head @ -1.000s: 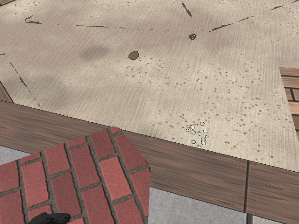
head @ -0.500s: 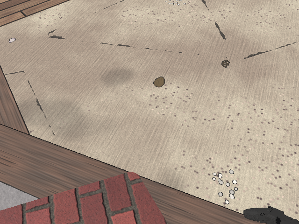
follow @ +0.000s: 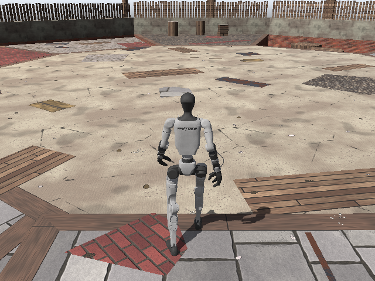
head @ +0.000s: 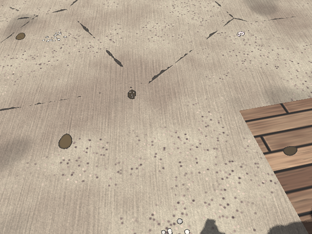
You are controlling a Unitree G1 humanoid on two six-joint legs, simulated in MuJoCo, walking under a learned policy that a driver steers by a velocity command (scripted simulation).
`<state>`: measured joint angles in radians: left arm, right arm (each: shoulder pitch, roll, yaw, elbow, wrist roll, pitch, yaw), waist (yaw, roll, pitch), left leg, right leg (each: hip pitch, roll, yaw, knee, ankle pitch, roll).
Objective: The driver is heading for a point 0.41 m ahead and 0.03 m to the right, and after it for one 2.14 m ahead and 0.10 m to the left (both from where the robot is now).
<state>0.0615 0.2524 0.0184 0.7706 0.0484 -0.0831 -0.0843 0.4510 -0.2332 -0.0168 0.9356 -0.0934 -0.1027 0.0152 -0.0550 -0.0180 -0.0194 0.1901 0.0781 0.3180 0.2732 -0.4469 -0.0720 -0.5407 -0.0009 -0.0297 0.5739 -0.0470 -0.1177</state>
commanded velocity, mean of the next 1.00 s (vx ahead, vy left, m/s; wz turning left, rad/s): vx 0.50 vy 0.00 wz -0.02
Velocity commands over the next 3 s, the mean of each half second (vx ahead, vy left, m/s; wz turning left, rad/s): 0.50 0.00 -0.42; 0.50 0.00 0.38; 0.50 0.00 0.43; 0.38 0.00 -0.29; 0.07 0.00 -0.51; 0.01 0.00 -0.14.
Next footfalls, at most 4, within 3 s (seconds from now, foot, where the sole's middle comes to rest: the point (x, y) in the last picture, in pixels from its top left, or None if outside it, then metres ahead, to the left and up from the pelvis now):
0.56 left None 0.55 0.09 -0.88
1.04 right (171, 181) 0.82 -0.09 -0.88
1.54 left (109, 156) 0.99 0.24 -0.88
2.02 right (140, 117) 1.27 0.06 -0.88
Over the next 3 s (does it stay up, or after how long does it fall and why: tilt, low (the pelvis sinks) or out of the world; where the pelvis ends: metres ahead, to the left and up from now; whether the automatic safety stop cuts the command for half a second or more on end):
stays up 1.19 0.16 -0.11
